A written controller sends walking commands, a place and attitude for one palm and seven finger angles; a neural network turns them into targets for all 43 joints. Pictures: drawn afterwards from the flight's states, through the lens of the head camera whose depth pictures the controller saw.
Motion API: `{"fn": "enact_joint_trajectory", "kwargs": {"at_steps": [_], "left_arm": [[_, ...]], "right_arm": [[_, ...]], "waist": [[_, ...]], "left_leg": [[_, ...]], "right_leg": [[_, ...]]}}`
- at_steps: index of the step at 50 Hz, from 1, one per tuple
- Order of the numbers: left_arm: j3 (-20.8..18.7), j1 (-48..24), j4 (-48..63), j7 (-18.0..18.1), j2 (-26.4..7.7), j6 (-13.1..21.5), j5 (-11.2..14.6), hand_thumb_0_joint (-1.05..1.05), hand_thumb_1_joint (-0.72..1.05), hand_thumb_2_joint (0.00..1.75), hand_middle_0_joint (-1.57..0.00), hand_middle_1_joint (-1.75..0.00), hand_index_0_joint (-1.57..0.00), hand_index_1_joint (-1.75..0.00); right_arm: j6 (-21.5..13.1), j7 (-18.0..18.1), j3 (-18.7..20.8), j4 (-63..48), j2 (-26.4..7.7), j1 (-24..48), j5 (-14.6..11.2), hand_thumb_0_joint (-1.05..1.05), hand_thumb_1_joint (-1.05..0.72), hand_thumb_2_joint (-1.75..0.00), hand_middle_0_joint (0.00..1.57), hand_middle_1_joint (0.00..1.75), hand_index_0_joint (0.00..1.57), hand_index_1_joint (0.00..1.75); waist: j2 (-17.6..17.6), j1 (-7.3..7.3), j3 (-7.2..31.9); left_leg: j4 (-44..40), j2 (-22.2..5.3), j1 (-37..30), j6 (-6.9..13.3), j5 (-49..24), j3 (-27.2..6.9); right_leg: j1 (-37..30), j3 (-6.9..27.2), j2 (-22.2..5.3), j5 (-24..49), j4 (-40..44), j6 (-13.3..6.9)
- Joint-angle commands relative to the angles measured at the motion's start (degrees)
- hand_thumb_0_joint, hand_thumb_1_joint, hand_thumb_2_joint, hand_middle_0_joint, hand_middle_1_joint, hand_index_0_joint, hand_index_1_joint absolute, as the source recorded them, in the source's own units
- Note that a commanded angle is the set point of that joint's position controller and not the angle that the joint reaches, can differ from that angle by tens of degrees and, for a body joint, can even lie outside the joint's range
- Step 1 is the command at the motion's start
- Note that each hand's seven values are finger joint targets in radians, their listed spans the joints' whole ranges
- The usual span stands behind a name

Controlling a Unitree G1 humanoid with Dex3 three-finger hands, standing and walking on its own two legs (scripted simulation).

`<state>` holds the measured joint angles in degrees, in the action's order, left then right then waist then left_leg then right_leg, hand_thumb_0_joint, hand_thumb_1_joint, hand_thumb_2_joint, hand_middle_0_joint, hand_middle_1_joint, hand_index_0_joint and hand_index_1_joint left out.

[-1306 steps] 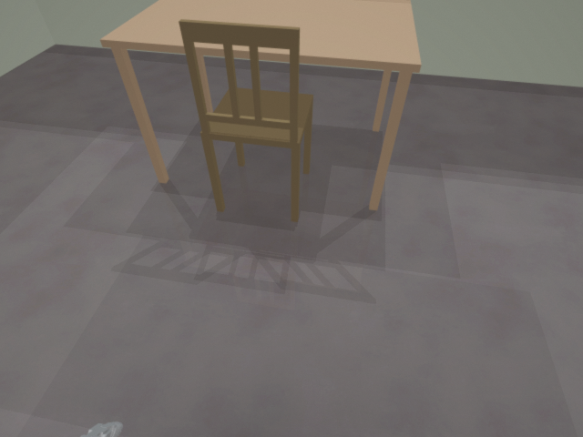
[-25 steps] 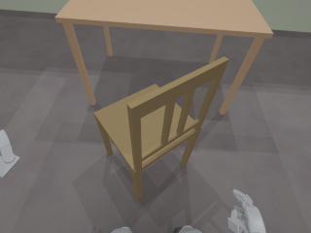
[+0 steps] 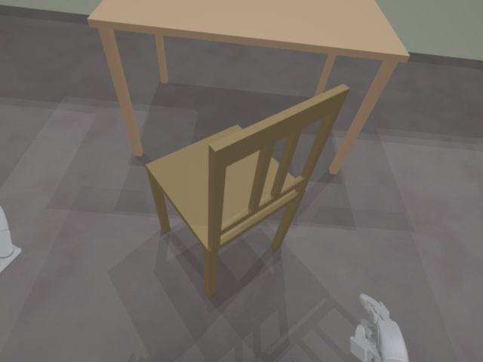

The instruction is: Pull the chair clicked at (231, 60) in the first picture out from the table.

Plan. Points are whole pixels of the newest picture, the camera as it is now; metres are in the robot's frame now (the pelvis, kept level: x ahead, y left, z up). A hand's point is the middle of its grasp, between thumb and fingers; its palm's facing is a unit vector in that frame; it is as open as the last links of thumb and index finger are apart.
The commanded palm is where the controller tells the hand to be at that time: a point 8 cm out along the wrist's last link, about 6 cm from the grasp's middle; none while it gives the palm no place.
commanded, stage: step back with the hand held close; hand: left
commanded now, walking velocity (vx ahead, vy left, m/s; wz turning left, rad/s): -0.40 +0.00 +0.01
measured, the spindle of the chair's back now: (259, 179) +0.55 -0.03 -0.10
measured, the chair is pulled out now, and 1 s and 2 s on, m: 0.51 0.51 0.51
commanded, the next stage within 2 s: stop stepping back and stand still in 0.06 s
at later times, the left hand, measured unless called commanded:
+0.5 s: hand out of the picture +0.08 +0.25 +0.16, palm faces +0.42 -0.80 -0.42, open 7.4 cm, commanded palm +0.04 +0.28 +0.18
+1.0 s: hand out of the picture +0.09 +0.28 +0.14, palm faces +0.42 -0.80 -0.43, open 7.4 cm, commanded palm none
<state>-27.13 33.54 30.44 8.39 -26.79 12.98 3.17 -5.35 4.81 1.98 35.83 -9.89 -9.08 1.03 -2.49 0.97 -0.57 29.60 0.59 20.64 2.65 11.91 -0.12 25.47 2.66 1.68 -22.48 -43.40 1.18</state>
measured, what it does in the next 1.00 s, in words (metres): walks backwards: right foot, then left foot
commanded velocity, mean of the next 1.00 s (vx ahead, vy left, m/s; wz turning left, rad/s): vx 0.07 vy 0.02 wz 0.00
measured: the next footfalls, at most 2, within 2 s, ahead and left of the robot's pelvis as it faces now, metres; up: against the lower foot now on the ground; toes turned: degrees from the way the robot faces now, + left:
right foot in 0.30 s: -0.12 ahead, -0.13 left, +0.00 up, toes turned -5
left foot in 0.56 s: -0.12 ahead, +0.09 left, +0.00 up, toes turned +3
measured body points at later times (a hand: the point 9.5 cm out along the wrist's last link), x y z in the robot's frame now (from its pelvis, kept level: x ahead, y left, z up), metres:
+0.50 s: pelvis -0.11 -0.01 +0.01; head -0.15 -0.01 +0.45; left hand +0.05 +0.29 +0.19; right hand +0.00 -0.27 -0.09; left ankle -0.12 +0.10 -0.71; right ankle -0.16 -0.13 -0.74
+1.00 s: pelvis -0.11 +0.02 -0.01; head -0.13 +0.02 +0.44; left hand +0.06 +0.32 +0.16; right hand +0.03 -0.22 -0.09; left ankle -0.15 +0.11 -0.74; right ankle -0.15 -0.11 -0.73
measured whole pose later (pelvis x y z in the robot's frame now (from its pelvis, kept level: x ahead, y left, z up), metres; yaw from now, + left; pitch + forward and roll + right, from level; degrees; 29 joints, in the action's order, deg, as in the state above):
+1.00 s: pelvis -0.11 +0.02 -0.01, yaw -2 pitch +0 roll -1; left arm -22.1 30.5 20.2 8.0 -21.4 11.8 2.3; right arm -7.5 2.7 -0.5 38.5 -11.4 -14.0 -0.7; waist 0.5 -0.2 2.2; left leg 32.6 -0.4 11.7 1.6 20.7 3.6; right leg 12.5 -3.3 -1.9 -18.3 -33.2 0.8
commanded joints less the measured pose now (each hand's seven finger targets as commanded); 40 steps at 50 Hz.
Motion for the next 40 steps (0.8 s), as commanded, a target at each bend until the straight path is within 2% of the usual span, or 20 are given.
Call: {"fn": "enact_joint_trajectory", "kwargs": {"at_steps": [1, 4, 8, 10, 12, 13, 14, 16, 17, 18, 21, 24, 26, 28, 30, 31, 32, 36, 38, 40], "left_arm": [[-1.68, -1.73, 17.43, 0.71, -4.85, 3.83, 0.56, 0.0, 0.9, 0.9, -0.2, -0.3, -0.2, -0.3], [-0.76, -3.1, 18.95, 0.94, -5.6, 2.15, 0.14, 0.0, 0.9, 0.9, -0.2, -0.3, -0.2, -0.3], [-2.76, -3.99, 13.83, 1.7, -7.22, 0.42, 0.85, 0.0, 0.9, 0.9, -0.2, -0.3, -0.2, -0.3], [-3.78, -0.25, 11.64, 1.97, -7.24, -0.5, 1.24, 0.0, 0.9, 0.9, -0.2, -0.3, -0.2, -0.3], [-4.98, 2.38, 11.08, 1.89, -8.11, -1.16, 1.69, 0.0, 0.9, 0.9, -0.2, -0.3, -0.2, -0.3], [-5.05, 3.63, 10.96, 1.6, -8.51, -1.3, 1.67, 0.0, 0.9, 0.9, -0.2, -0.3, -0.2, -0.3], [-5.78, 5.4, 10.62, 1.28, -9.85, -1.38, 1.59, 0.0, 0.9, 0.9, -0.2, -0.3, -0.2, -0.3], [-5.84, 2.61, 12.8, 0.86, -11.76, -0.54, 1.94, 0.0, 0.9, 0.9, -0.2, -0.3, -0.2, -0.3], [-6.45, -0.64, 13.38, 1.21, -12.28, -0.37, 1.93, 0.0, 0.9, 0.9, -0.2, -0.3, -0.2, -0.3], [-4.13, -1.33, 8.08, 0.81, -9.0, -1.27, 1.62, 0.0, 0.9, 0.9, -0.2, -0.3, -0.2, -0.3], [-1.72, -5.51, 0.59, 0.54, -6.79, -0.92, 0.55, 0.0, 0.9, 0.9, -0.2, -0.3, -0.2, -0.3], [0.27, -13.4, -0.53, 0.57, -6.81, 0.36, -0.82, 0.0, 0.9, 0.9, -0.2, -0.3, -0.2, -0.3], [-0.06, -12.95, 0.63, 1.01, -6.63, 1.01, -1.3, 0.0, 0.9, 0.9, -0.2, -0.3, -0.2, -0.3], [-0.79, -10.84, 6.89, 1.23, -7.17, 1.59, -1.06, 0.0, 0.9, 0.9, -0.2, -0.3, -0.2, -0.3], [-2.82, -6.36, 11.36, 1.47, -8.31, 1.97, -0.67, 0.0, 0.9, 0.9, -0.2, -0.3, -0.2, -0.3], [-3.39, -6.82, 13.84, 1.35, -9.0, 2.13, -0.82, 0.0, 0.9, 0.9, -0.2, -0.3, -0.2, -0.3], [-3.38, -7.19, 14.77, 1.24, -8.79, 2.1, -0.98, 0.0, 0.9, 0.9, -0.2, -0.3, -0.2, -0.3], [-3.67, -5.73, 10.01, 1.5, -7.22, 1.44, -0.61, 0.0, 0.9, 0.9, -0.2, -0.3, -0.2, -0.3], [-4.29, -3.82, 6.05, 1.46, -6.7, 1.49, -0.26, 0.0, 0.9, 0.9, -0.2, -0.3, -0.2, -0.3], [-3.48, -1.23, 2.39, 1.16, -5.52, 1.18, 0.16, 0.0, 0.9, 0.9, -0.2, -0.3, -0.2, -0.3]], "right_arm": [[-5.88, -0.61, 2.62, -7.55, -8.78, 1.04, -0.08, 0.0, -0.9, -0.9, 0.2, 0.3, 0.2, 0.3], [-6.97, -1.28, 2.45, -7.33, -9.04, 1.57, -0.37, 0.0, -0.9, -0.9, 0.2, 0.3, 0.2, 0.3], [-6.92, -0.98, 1.38, -6.87, -8.85, 2.89, 0.17, 0.0, -0.9, -0.9, 0.2, 0.3, 0.2, 0.3], [-6.17, -1.12, 0.96, -8.07, -8.75, 2.5, -0.29, 0.0, -0.9, -0.9, 0.2, 0.3, 0.2, 0.3], [-5.35, -1.42, 0.56, -9.47, -8.8, 3.27, -0.8, 0.0, -0.9, -0.9, 0.2, 0.3, 0.2, 0.3], [-4.84, -1.56, 0.33, -9.69, -8.2, 2.93, -0.98, 0.0, -0.9, -0.9, 0.2, 0.3, 0.2, 0.3], [-4.22, -1.66, 0.43, -9.8, -7.79, 2.39, -0.81, 0.0, -0.9, -0.9, 0.2, 0.3, 0.2, 0.3], [-3.45, -1.61, 0.21, -9.01, -7.49, 2.07, -0.72, 0.0, -0.9, -0.9, 0.2, 0.3, 0.2, 0.3], [-3.57, -1.64, -0.2, -8.17, -7.73, 1.9, -0.41, 0.0, -0.9, -0.9, 0.2, 0.3, 0.2, 0.3], [-3.56, -1.38, 0.32, -6.75, -7.38, 0.09, -2.02, 0.0, -0.9, -0.9, 0.2, 0.3, 0.2, 0.3], [-3.59, -0.35, -0.12, -7.02, -8.35, 2.73, -2.12, 0.0, -0.9, -0.9, 0.2, 0.3, 0.2, 0.3], [-4.76, 0.73, 0.17, -7.38, -8.46, 4.33, -2.38, 0.0, -0.9, -0.9, 0.2, 0.3, 0.2, 0.3], [-5.85, 1.34, 0.56, -6.99, -9.01, 1.74, -1.86, 0.0, -0.9, -0.9, 0.2, 0.3, 0.2, 0.3], [-6.42, 1.17, 0.95, -8.09, -9.86, 0.77, -1.93, 0.0, -0.9, -0.9, 0.2, 0.3, 0.2, 0.3], [-6.31, 0.68, 0.8, -9.03, -10.03, -0.46, -2.27, 0.0, -0.9, -0.9, 0.2, 0.3, 0.2, 0.3], [-6.32, 0.31, 0.32, -8.67, -9.22, 0.2, -1.62, 0.0, -0.9, -0.9, 0.2, 0.3, 0.2, 0.3], [-6.56, -0.05, 0.32, -8.58, -9.14, 0.82, -1.42, 0.0, -0.9, -0.9, 0.2, 0.3, 0.2, 0.3], [-7.23, -0.69, 0.57, -8.0, -9.91, 1.01, -1.89, 0.0, -0.9, -0.9, 0.2, 0.3, 0.2, 0.3], [-6.49, -0.93, 0.63, -7.85, -9.47, 0.78, -1.99, 0.0, -0.9, -0.9, 0.2, 0.3, 0.2, 0.3], [-5.29, -1.13, 0.72, -8.22, -9.05, 0.3, -2.29, 0.0, -0.9, -0.9, 0.2, 0.3, 0.2, 0.3]], "waist": [[14.9, -0.87, 12.69], [15.76, -0.87, 12.2], [15.89, -0.53, 7.98], [18.09, -0.5, 7.64], [18.83, -1.36, 7.89], [14.75, -1.44, 8.5], [9.07, -1.26, 9.28], [-6.7, -1.15, 7.22], [-5.38, -0.88, 6.04], [-9.95, -0.01, 6.44], [-4.51, 1.26, -1.61], [-3.31, 0.17, -4.92], [-1.22, -0.35, -3.06], [5.48, -0.64, 1.09], [12.68, -0.45, 6.11], [17.15, -0.03, 5.61], [17.84, -0.13, 4.19], [10.34, -0.44, 1.59], [9.74, -0.07, 2.53], [3.05, 0.21, 0.83]], "left_leg": [[-8.61, -17.58, -16.85, 4.8, -42.45, -9.83], [-10.86, -15.71, -18.9, 3.83, -35.4, -7.64], [-19.33, -16.04, -8.08, 4.15, -3.68, -11.24], [-22.87, -13.02, -5.07, 2.14, 14.24, -9.38], [-22.31, -9.66, -1.59, -0.79, 21.8, -6.41], [-18.63, -6.52, -1.5, -2.57, 20.74, -3.34], [-12.28, -2.96, -2.87, -3.91, 18.13, 0.14], [16.5, 1.01, -7.4, -4.81, 7.52, 2.03], [24.81, 0.29, -2.84, -4.51, 6.12, 0.37], [27.59, -0.04, 1.2, -4.5, 6.14, -1.6], [21.65, -2.74, 1.82, -2.88, 3.48, -1.04], [3.04, -3.07, -3.47, -0.77, 7.79, 2.29], [-5.16, -1.72, -7.09, 0.34, 9.37, 3.83], [-10.03, -5.01, -12.25, 2.09, 2.56, -0.63], [-7.68, -10.03, -17.04, 3.64, -13.12, -6.3], [-8.58, -11.04, -16.43, 3.91, -16.05, -9.06], [-9.91, -12.03, -15.72, 3.77, -16.95, -10.13], [-7.94, -11.2, -7.49, 2.26, -8.34, -5.43], [-6.52, -8.83, -3.57, 1.41, 1.68, -2.93], [-1.67, -5.26, 0.48, 0.04, 9.6, -0.24]], "right_leg": [[1.25, 0.78, -0.37, -5.03, -10.11, -0.6], [-0.12, -1.99, -0.62, -3.04, -6.31, -0.15], [-7.0, -2.62, -0.04, -4.67, -1.04, -0.58], [-12.03, -5.47, 0.92, -4.86, 6.6, -1.29], [-19.89, -8.37, 1.99, -2.1, 19.57, -2.38], [-22.32, -8.01, 1.26, -0.54, 25.66, -2.94], [-20.99, -5.1, -1.98, 0.19, 30.24, -4.19], [-4.69, 11.04, -18.17, -3.69, 39.46, -10.02], [-4.2, 12.08, -22.17, 2.59, 38.57, -12.29], [-4.53, 9.54, -20.22, -4.77, 36.0, -10.42], [-0.87, 4.96, -16.95, -6.37, 34.73, -7.78], [-3.05, 3.21, -15.71, -9.9, 31.96, -6.64], [-7.45, 3.66, -13.01, -6.97, 28.38, -5.89], [-11.1, 1.94, -8.59, 5.48, 20.34, -3.87], [-9.96, -4.28, -3.96, 13.62, 10.62, -1.47], [-7.94, -6.13, -3.31, 10.76, 8.35, -1.07], [-6.87, -6.61, -2.48, 4.57, 7.93, -0.93], [-14.94, -6.4, -2.18, 8.82, 16.26, -1.73], [-18.38, -3.01, -3.57, 10.43, 17.34, -2.98], [-17.63, 3.87, -6.2, 5.39, 21.3, -4.85]]}}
